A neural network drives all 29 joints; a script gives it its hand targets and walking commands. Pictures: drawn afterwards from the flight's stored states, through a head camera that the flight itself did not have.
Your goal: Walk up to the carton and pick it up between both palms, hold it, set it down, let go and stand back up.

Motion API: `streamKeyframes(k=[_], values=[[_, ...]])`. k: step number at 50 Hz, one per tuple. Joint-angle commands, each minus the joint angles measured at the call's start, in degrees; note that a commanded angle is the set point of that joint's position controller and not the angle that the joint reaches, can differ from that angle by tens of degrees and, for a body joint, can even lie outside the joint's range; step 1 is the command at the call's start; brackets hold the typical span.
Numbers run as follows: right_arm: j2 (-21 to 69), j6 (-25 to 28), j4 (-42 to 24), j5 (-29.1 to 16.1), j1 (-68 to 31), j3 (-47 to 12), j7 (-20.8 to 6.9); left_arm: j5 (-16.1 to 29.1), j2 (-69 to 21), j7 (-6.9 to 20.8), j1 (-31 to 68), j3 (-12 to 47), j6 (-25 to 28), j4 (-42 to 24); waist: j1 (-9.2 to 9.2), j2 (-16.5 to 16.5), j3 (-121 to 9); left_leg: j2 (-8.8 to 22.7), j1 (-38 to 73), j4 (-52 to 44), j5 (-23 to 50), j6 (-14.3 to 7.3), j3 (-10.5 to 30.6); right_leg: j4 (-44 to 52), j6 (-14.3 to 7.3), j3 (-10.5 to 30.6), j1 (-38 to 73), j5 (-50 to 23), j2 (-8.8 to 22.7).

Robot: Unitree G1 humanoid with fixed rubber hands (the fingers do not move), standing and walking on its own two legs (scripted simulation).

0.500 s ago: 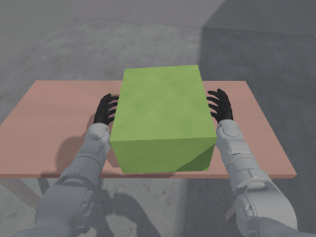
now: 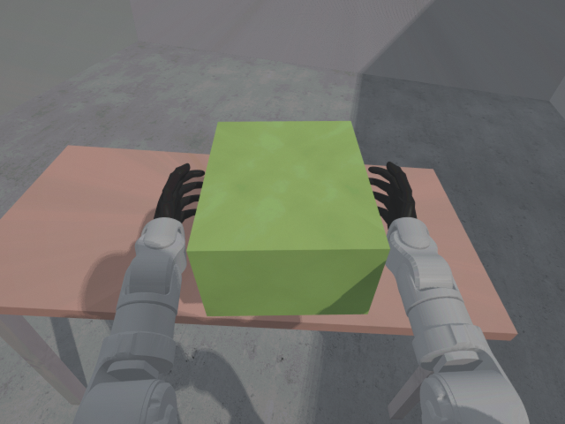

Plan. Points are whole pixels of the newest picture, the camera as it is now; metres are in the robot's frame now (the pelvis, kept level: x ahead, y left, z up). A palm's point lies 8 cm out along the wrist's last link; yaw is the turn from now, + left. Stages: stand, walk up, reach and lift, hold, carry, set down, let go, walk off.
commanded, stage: reach and lift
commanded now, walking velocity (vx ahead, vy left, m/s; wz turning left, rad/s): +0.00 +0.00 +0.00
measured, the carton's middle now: (285, 209) +0.43 -0.02 +0.10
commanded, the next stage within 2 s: hold in 0.84 s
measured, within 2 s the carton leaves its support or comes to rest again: neither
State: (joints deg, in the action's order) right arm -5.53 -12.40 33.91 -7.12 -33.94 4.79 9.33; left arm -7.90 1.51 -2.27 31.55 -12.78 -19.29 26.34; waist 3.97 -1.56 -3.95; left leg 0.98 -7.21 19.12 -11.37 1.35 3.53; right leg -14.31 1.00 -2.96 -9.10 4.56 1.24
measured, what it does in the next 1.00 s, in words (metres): stands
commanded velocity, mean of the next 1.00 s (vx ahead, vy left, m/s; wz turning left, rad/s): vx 0.00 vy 0.00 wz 0.00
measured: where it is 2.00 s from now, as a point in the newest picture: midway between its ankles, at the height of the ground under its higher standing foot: outside the picture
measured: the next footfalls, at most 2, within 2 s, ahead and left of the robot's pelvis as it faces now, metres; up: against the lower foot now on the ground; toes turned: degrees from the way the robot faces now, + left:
none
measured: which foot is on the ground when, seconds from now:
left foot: down 0.00-1.00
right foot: down 0.00-1.00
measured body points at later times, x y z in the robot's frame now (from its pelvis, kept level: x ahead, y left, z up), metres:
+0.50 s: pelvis -0.01 +0.00 +0.00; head -0.04 +0.02 +0.45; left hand +0.38 +0.15 +0.14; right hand +0.37 -0.19 +0.15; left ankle -0.01 +0.13 -0.75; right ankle +0.03 -0.13 -0.75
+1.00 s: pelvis -0.01 +0.00 +0.00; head -0.04 +0.02 +0.45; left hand +0.38 +0.16 +0.16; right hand +0.38 -0.18 +0.17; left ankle -0.01 +0.13 -0.75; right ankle +0.03 -0.13 -0.75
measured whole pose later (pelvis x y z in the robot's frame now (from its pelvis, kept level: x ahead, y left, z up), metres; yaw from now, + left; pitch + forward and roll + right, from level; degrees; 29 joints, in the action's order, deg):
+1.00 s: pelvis -0.01 +0.00 +0.00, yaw +0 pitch -3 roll -1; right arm -7.1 -16.8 32.3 -10.6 -37.1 3.0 9.2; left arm -10.4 0.5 -1.9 32.2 -14.2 -29.7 16.5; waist 4.2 -1.7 -1.8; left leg 0.6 -5.2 19.8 -11.5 1.0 3.9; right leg -14.5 1.2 -2.1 -6.9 4.5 1.2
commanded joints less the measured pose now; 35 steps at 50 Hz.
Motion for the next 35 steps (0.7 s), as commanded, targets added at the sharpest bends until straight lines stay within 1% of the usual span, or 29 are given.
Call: streamKeyframes(k=[1,2,3,4,5,8,9,10,11,12,13,16,18,19,21,22,23,24,26,29,30,31,32,34,35], values=[[37.74,4.99,-18.93,-3.65,-40.24,-24.11,-7.35,4.96,-39.73,9.23,36.79,28.4,1.38,-13.08,0.64,2.47,-23.67,-4.88,1.91,-1.26,17.93,2.71,-2.0,-1.91,0.76,-0.3,16.07,-13.6,-4.88],[37.61,5.13,-19.95,-3.89,-40.6,-24.41,-7.53,5.25,-40.06,8.99,36.87,29.24,1.22,-14.07,0.84,3.11,-24.96,-4.86,2.33,-1.07,18.25,2.96,-1.95,-1.89,0.65,-0.41,15.54,-13.09,-5.04],[37.13,4.82,-19.47,-3.92,-39.91,-24.38,-7.64,5.18,-40.01,8.78,36.74,29.64,0.82,-14.4,0.93,3.53,-23.93,-4.86,2.74,-0.94,18.62,3.03,-1.97,-1.84,0.42,-0.41,15.12,-12.97,-5.04],[36.86,4.59,-18.88,-3.8,-39.77,-24.15,-7.84,5.25,-39.89,8.59,36.8,29.93,0.53,-14.97,1.14,3.25,-23.72,-4.61,3.05,-1.28,17.71,3.08,-1.85,-1.51,0.35,-0.53,14.53,-10.9,-5.14],[36.79,4.34,-18.54,-3.66,-40.22,-23.64,-8.05,5.08,-40.06,8.43,37.36,29.86,0.09,-14.67,1.06,3.69,-22.56,-4.54,2.79,-1.61,15.95,3.04,-1.84,-1.2,0.09,-0.66,13.28,-8.5,-5.01],[36.93,4.23,-19.63,-3.86,-42.07,-23.48,-8.44,5.37,-40.46,8.16,37.82,30.0,-0.95,-15.33,0.53,3.32,-23.06,-4.52,2.33,-1.95,14.73,2.43,-1.93,-1.18,0.09,-0.67,13.06,-7.12,-4.99],[36.95,4.22,-19.71,-3.87,-42.24,-23.49,-8.58,5.48,-40.61,8.09,37.6,30.09,-1.14,-15.22,0.58,2.81,-23.78,-4.49,2.85,-1.88,14.84,2.35,-1.95,-1.3,0.13,-0.76,13.0,-7.55,-4.99],[37.14,4.23,-20.04,-3.8,-42.94,-23.61,-8.64,5.57,-40.56,8.01,37.52,29.91,-1.35,-14.76,0.25,2.6,-23.82,-4.53,2.64,-2.09,13.66,2.1,-2.02,-1.0,0.19,-0.69,12.99,-6.36,-4.97],[37.54,4.34,-20.65,-4.23,-43.11,-24.15,-8.63,5.87,-41.09,7.79,37.46,30.55,-1.43,-15.96,0.17,2.72,-24.59,-4.45,3.06,-1.7,15.02,2.13,-1.87,-1.33,0.09,-0.59,13.62,-7.86,-5.06],[37.15,4.16,-20.58,-4.37,-42.61,-24.37,-8.45,5.92,-40.75,7.68,37.1,30.96,-1.65,-16.16,0.6,2.69,-24.73,-4.51,3.3,-1.38,15.69,2.26,-1.84,-1.46,0.16,-0.6,13.89,-9.0,-5.09],[37.42,3.97,-20.48,-4.29,-43.16,-24.04,-8.35,5.48,-40.48,7.75,37.24,29.84,-1.88,-14.76,0.16,2.35,-24.07,-4.71,2.42,-1.68,14.01,1.98,-1.99,-1.21,0.41,-0.34,13.92,-8.11,-4.78],[37.53,3.34,-18.51,-4.18,-43.21,-23.55,-8.43,4.84,-39.8,7.86,38.1,28.43,-2.43,-14.83,-0.4,1.98,-22.88,-4.67,1.38,-2.81,11.29,1.34,-2.25,-1.21,0.45,-0.21,14.1,-5.88,-4.63],[37.67,3.31,-18.74,-4.33,-43.26,-23.9,-8.35,4.88,-39.41,7.91,37.63,28.33,-2.83,-15.25,-0.39,1.34,-24.04,-4.72,2.14,-2.35,13.04,1.14,-2.36,-1.46,0.57,-0.09,15.18,-8.35,-4.61],[37.92,3.33,-19.1,-4.36,-43.56,-23.95,-8.17,4.96,-39.3,8.08,38.06,28.05,-2.94,-15.19,-0.48,1.06,-24.94,-4.91,2.12,-2.22,13.07,1.04,-2.5,-1.53,0.95,-0.03,15.67,-8.96,-4.46],[37.65,2.88,-17.49,-3.49,-43.79,-22.85,-7.87,4.18,-38.3,8.6,38.22,26.32,-3.35,-13.42,-0.28,0.51,-22.94,-5.13,0.88,-3.07,9.99,0.53,-2.83,-1.14,1.25,0.19,15.89,-7.17,-4.06],[37.84,2.79,-16.45,-3.24,-44.12,-22.22,-7.94,3.85,-38.07,8.83,38.9,25.43,-3.52,-12.57,-0.62,0.59,-21.86,-5.07,0.15,-3.8,8.08,0.3,-3.01,-0.96,1.16,0.27,15.77,-5.33,-3.93],[37.85,2.76,-15.37,-2.96,-44.51,-21.47,-8.06,3.63,-38.5,8.94,39.63,25.11,-3.69,-12.58,-0.38,0.93,-21.24,-4.87,-0.14,-4.15,7.46,0.26,-3.07,-0.86,0.88,0.12,15.53,-4.25,-3.92],[38.03,3.14,-16.18,-2.98,-45.15,-21.43,-8.1,4.03,-38.72,9.0,39.78,25.61,-3.72,-13.21,-0.38,0.81,-22.76,-4.98,0.22,-3.75,8.14,0.31,-3.11,-0.93,0.95,0.12,15.55,-5.04,-3.91],[37.97,3.37,-17.54,-3.97,-46.22,-22.3,-7.94,4.49,-39.2,8.76,40.1,26.65,-3.88,-13.75,-0.26,1.72,-24.5,-5.07,1.46,-2.57,11.54,0.93,-3.02,-1.45,0.89,-0.12,16.07,-7.72,-4.32],[38.09,2.97,-17.45,-4.6,-45.95,-23.19,-7.47,4.15,-38.38,8.86,38.73,25.89,-4.28,-13.1,-0.37,0.96,-23.51,-5.29,1.7,-2.23,12.49,0.79,-3.03,-1.49,1.27,-0.09,16.77,-9.12,-4.4],[38.59,3.02,-18.6,-5.04,-46.34,-23.87,-7.33,4.34,-38.32,8.91,38.57,25.89,-4.25,-13.6,-0.63,0.66,-24.31,-5.44,1.17,-2.09,12.69,0.55,-2.98,-1.54,1.45,0.01,17.45,-9.87,-4.37],[38.72,2.95,-19.15,-5.0,-46.62,-23.82,-7.2,4.78,-38.41,8.9,39.59,26.37,-4.13,-14.3,-0.38,0.79,-25.6,-5.49,0.89,-2.06,12.44,0.58,-2.95,-1.83,1.69,0.02,17.64,-10.2,-4.27],[38.95,2.79,-19.52,-5.4,-46.48,-24.64,-7.08,4.99,-38.39,8.75,39.84,26.75,-4.06,-15.16,-0.5,0.84,-26.01,-5.52,1.1,-1.82,13.36,0.62,-2.8,-2.14,1.67,0.0,17.74,-11.14,-4.35],[39.32,2.42,-20.32,-5.91,-46.15,-24.8,-6.78,5.75,-38.36,8.63,40.49,27.72,-4.07,-16.49,0.26,0.96,-26.05,-5.45,1.46,-1.49,14.0,0.88,-2.51,-2.02,1.74,0.07,17.67,-11.92,-4.38],[38.59,2.04,-19.04,-5.92,-45.55,-24.37,-6.81,5.33,-38.36,8.63,40.23,27.54,-4.38,-15.63,0.4,1.74,-24.68,-5.38,1.55,-1.71,13.79,1.19,-2.52,-1.84,1.5,0.0,17.24,-10.92,-4.4]])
